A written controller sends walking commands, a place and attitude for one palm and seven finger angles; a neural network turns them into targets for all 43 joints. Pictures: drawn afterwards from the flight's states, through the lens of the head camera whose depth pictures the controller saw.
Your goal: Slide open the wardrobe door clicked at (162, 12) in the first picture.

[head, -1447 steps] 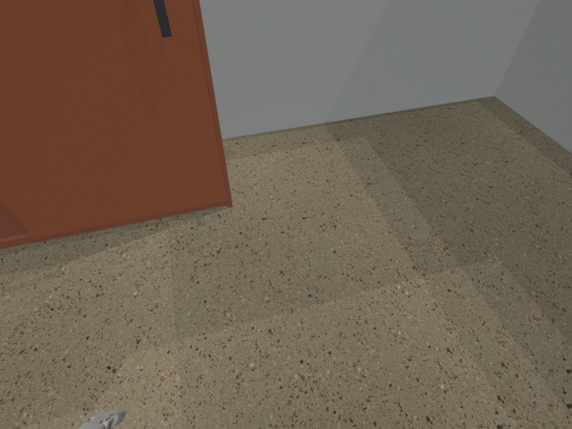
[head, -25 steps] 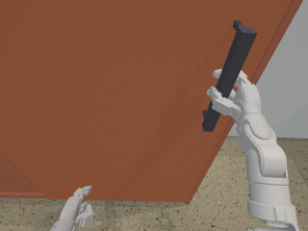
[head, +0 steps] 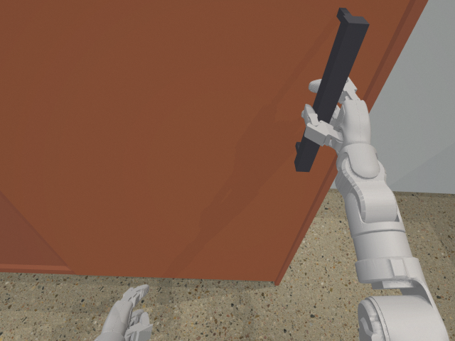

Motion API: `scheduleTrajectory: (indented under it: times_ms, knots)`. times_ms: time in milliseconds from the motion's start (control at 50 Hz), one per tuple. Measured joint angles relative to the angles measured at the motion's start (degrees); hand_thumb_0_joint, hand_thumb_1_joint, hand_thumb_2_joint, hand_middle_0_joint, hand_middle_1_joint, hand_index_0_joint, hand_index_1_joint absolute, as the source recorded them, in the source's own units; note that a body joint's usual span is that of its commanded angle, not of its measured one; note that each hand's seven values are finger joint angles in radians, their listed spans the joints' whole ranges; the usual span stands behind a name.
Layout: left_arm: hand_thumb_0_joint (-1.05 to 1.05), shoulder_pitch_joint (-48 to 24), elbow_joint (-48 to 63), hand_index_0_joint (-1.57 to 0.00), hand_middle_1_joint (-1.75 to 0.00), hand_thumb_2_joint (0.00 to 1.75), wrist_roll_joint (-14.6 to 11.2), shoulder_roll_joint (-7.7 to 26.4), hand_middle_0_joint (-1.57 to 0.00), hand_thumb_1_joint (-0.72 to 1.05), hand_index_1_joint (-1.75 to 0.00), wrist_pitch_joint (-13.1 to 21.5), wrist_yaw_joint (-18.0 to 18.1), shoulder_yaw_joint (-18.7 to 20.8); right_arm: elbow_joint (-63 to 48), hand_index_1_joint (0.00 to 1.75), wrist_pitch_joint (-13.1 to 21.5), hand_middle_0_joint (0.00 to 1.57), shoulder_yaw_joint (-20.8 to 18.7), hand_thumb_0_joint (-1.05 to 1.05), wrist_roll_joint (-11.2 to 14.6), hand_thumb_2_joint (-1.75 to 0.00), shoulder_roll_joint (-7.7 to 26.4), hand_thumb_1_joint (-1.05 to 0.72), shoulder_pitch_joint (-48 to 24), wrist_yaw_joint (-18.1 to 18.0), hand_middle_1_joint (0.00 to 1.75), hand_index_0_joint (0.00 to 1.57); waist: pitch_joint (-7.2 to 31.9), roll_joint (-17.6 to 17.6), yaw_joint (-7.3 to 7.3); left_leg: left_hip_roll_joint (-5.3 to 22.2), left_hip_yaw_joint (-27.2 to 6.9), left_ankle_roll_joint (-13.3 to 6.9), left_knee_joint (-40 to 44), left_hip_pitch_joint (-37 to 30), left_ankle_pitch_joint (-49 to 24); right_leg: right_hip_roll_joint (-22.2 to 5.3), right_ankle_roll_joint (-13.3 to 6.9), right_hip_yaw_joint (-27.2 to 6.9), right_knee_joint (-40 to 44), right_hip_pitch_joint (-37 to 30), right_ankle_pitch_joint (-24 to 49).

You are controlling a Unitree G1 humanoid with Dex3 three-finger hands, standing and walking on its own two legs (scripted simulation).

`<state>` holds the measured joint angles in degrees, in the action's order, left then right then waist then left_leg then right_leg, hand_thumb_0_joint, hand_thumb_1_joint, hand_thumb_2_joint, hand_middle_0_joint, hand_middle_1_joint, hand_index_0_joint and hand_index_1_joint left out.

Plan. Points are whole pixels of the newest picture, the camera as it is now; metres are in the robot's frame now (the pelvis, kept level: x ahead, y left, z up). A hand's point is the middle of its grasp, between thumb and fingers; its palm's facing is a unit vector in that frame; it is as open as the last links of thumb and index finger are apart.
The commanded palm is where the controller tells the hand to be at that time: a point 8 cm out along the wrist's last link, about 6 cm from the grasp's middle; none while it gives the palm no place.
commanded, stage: step sideways, sliding the door along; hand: right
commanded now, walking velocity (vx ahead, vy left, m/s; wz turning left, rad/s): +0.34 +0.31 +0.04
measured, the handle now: (319, 101) +0.47 -0.13 +0.21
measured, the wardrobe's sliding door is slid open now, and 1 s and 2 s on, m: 0.00 0.12 0.45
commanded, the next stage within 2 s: none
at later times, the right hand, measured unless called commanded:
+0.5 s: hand (294, 122) +0.42 -0.09 +0.20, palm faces +0.32 +0.94 -0.10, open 6.7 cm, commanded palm +0.39 -0.07 +0.20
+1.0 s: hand (239, 118) +0.43 +0.01 +0.19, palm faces +0.47 +0.88 -0.11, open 7.2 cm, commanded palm +0.39 +0.03 +0.19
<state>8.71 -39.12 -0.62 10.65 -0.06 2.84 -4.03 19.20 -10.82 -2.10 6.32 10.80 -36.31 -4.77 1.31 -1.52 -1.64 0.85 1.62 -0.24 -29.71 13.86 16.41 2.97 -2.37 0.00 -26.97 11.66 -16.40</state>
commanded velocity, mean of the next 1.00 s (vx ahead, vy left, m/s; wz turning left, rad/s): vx -0.05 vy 0.29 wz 0.09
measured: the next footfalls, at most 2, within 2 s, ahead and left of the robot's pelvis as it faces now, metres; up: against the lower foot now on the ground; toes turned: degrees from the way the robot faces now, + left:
left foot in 0.34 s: +0.11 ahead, +0.23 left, +0.00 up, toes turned +3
right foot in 0.52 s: +0.06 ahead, -0.01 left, +0.00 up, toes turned -9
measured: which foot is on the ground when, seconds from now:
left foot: down 0.00-0.00, up 0.02-0.32, down 0.34-0.52, up 0.54-0.86, down 0.88-1.00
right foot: down 0.00-0.36, up 0.38-0.50, down 0.52-0.90, up 0.92-1.00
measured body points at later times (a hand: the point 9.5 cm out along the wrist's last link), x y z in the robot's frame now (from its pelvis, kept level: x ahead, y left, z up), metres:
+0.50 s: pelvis +0.03 +0.11 -0.01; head +0.09 +0.12 +0.43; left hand +0.24 +0.34 -0.13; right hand +0.40 -0.14 +0.20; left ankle +0.07 +0.23 -0.74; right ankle +0.02 +0.00 -0.72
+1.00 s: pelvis +0.11 +0.24 -0.01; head +0.22 +0.25 +0.42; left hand +0.39 +0.39 -0.11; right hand +0.40 -0.04 +0.20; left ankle +0.20 +0.36 -0.74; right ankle +0.04 +0.09 -0.68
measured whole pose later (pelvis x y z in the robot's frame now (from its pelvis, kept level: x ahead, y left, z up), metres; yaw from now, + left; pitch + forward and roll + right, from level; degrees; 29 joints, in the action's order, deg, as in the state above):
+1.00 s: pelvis +0.11 +0.24 -0.01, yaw -7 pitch -1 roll +0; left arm -1.9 -32.8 -2.2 12.4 6.8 -0.2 0.1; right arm -16.2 2.3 -11.9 5.0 11.1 -15.8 -9.1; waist -15.3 -5.2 -5.7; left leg 2.4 4.1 0.4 -34.8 21.4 11.3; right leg -4.8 1.8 -1.8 -59.6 20.6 -38.0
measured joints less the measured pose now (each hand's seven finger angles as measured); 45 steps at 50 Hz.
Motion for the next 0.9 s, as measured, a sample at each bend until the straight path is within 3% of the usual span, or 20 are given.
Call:
scheduleTrajectory:
  times_ms: [80,140,240,320,340,360,400,440,480,520,580,640,760,840,880,900]
  knots:
    - [0.01,1.7,0.4,-0.2,-0.3,0.89,0.2,-0.5,-0.2,0.9,-0.3,0.5,1.1,1.3,1.0,1.36,6.1,0.38,-1.5,-0.06,0.3,-0.82,2.2,-0.66,1.5,-1.9,1.38,0.21,-1.6,-0.1,1.04,-1.8,-1.3,-0.4,-18.2,6.8,8.1,-1.1,0.2,1.1,0.0,-0.3,-0.1]
    - [0.01,3.4,-0.7,-0.2,-0.3,0.89,-0.1,-0.3,-0.2,0.9,-0.3,0.0,1.2,1.9,1.0,1.36,8.1,0.41,-2.5,-0.05,0.6,-0.84,2.2,-0.67,1.6,-2.4,1.39,0.21,-3.5,-0.7,0.98,-2.4,-0.6,-0.3,-23.6,9.6,8.5,-2.8,1.1,-0.1,1.3,-1.7,0.7]
    - [0.01,5.6,-1.5,-0.2,-0.3,0.89,-0.8,0.5,-0.2,0.9,-0.3,-0.3,1.4,2.6,0.0,1.36,10.1,0.43,-3.5,-0.05,0.2,-0.85,2.4,-0.69,1.1,-3.7,1.4,0.2,-7.0,-1.5,-1.3,-0.3,0.8,-0.3,-16.9,10.0,5.0,-6.3,3.7,-1.4,1.2,-3.6,-0.2]
    - [0.01,6.6,-0.9,-0.2,-0.3,0.89,-1.6,1.0,-0.2,0.9,-0.3,0.4,1.6,3.0,-0.9,1.35,9.7,0.44,-4.1,-0.06,0.0,-0.85,3.5,-0.68,0.9,-3.8,1.4,0.2,-8.4,-2.8,-3.49,0.8,1.8,-0.6,-6.8,5.4,0.2,-9.0,6.2,-3.0,-3.2,-3.7,-3.5]
    - [0.01,6.8,-0.5,-0.2,-0.3,0.89,-2.0,0.9,-0.2,0.9,-0.3,0.5,1.5,3.0,-1.1,1.34,9.2,0.44,-4.2,-0.06,0.1,-0.85,3.9,-0.67,0.4,-3.8,1.4,0.2,-8.2,-2.3,-3.82,1.3,1.7,-1.0,-3.7,3.5,-2.2,-9.1,6.3,-3.6,-6.0,-2.6,-5.2]
    - [0.01,6.1,-0.5,-0.2,-0.3,0.89,-2.3,1.1,-0.2,0.9,-0.3,0.5,1.5,2.9,-1.5,1.33,8.7,0.44,-4.7,-0.06,-0.1,-0.84,4.2,-0.66,0.1,-3.8,1.4,0.2,-8.1,-2.1,-3.92,1.4,2.3,-0.2,-3.2,3.3,-5.3,-9.5,5.3,-3.7,-10.0,-0.8,-6.9]
    - [0.01,3.1,-1.4,-0.2,-0.3,0.89,-2.2,2.4,-0.2,0.9,-0.3,0.6,1.7,3.6,-2.8,1.31,8.8,0.45,-5.6,-0.06,-0.7,-0.84,3.6,-0.66,0.1,-4.1,1.4,0.2,-8.8,-3.2,-2.98,1.1,4.3,0.0,-6.0,3.9,-2.6,-8.4,3.3,-5.3,-21.0,4.2,-12.5]
    - [0.01,0.4,-1.6,-0.2,-0.3,0.89,-2.2,3.6,-0.2,0.9,-0.3,1.2,1.9,4.8,-5.0,1.31,9.0,0.45,-5.6,-0.05,-1.0,-0.84,2.6,-0.66,0.6,-4.3,1.4,0.2,-9.9,-3.3,-2.66,1.6,5.5,-0.4,-5.8,3.2,-0.7,-6.4,2.5,-3.7,-27.5,7.8,-15.0]
    - [0.01,-1.9,-0.8,-0.2,-0.3,0.89,-2.1,4.5,-0.2,0.9,-0.3,1.8,1.9,5.5,-8.4,1.31,8.8,0.45,-4.8,-0.05,-1.4,-0.83,2.1,-0.66,1.4,-4.2,1.4,0.19,-11.0,-2.2,-2.49,2.4,6.1,-0.6,-5.5,2.9,-0.3,-5.2,2.2,0.1,-23.5,8.1,-12.5]
    - [0.01,-3.2,1.5,-0.2,-0.3,0.89,-1.7,5.4,-0.19,0.9,-0.3,2.2,1.7,5.9,-11.5,1.29,8.9,0.45,-3.8,-0.06,-1.9,-0.82,1.8,-0.66,1.9,-4.0,1.4,0.19,-11.1,-2.2,-2.44,2.0,6.3,-0.4,-10.3,5.5,0.3,-6.1,1.4,2.5,-11.7,5.4,0.6]
    - [0.01,-5.7,3.5,-0.2,-0.3,0.9,-1.6,4.1,-0.19,0.91,-0.3,2.1,-0.4,7.2,-13.9,1.24,10.4,0.45,-2.3,-0.07,-2.3,-0.8,1.9,-0.68,2.1,-3.1,1.4,0.17,-13.8,-1.0,-4.04,0.0,0.4,-0.2,-28.4,11.6,9.0,-7.1,2.6,2.4,-12.1,3.6,-3.3]
    - [0.01,-6.6,4.9,-0.2,-0.3,0.9,-1.7,2.4,-0.19,0.91,-0.3,2.0,-2.5,6.6,-17.0,1.23,11.0,0.46,-1.3,-0.06,-2.9,-0.8,1.3,-0.68,4.6,-2.2,1.4,0.17,-14.3,-1.4,-5.22,-0.3,-0.7,0.3,-35.3,15.0,10.0,-9.7,4.3,1.0,-8.4,1.0,-3.7]
    - [0.01,-5.5,8.1,-0.2,-0.3,0.89,-1.0,-1.0,-0.2,0.9,-0.3,3.3,-4.5,4.7,-23.0,1.21,11.3,0.46,-0.6,-0.07,-3.8,-0.81,1.4,-0.67,9.2,-0.7,1.4,0.17,-15.1,-2.3,-8.04,1.4,-0.5,1.9,-25.6,14.8,1.8,-15.1,8.2,-0.6,-1.7,-4.1,-1.7]
    - [0.01,-5.1,9.5,-0.2,-0.3,0.89,-1.0,-2.2,-0.2,0.9,-0.3,5.2,-4.5,3.6,-26.2,1.2,11.5,0.46,-2.9,-0.09,-2.5,-0.82,2.6,-0.65,12.7,-1.0,1.4,0.18,-15.7,-3.5,-8.71,0.7,1.1,2.2,-14.4,9.7,-1.3,-17.5,11.0,-0.9,-2.0,-6.7,-3.2]
    - [0.01,-4.9,9.8,-0.2,-0.3,0.89,-1.5,-2.6,-0.2,0.9,-0.3,5.9,-4.4,3.2,-27.4,1.19,11.2,0.46,-4.6,-0.1,-1.7,-0.83,3.4,-0.63,14.1,-1.5,1.4,0.17,-15.5,-3.3,-8.33,0.4,2.0,2.1,-6.6,5.4,-8.9,-17.8,10.9,-1.0,-6.0,-5.9,-5.3]
    - [0.01,-5.2,9.5,-0.2,-0.3,0.89,-1.8,-2.4,-0.2,0.9,-0.3,6.2,-4.3,2.8,-27.9,1.18,11.3,0.46,-5.7,-0.1,-1.6,-0.83,3.6,-0.62,14.7,-2.0,1.4,0.16,-15.2,-3.1,-7.69,0.6,2.5,1.7,-4.7,3.8,-7.8,-17.9,9.1,-0.8,-9.8,-4.1,-6.5]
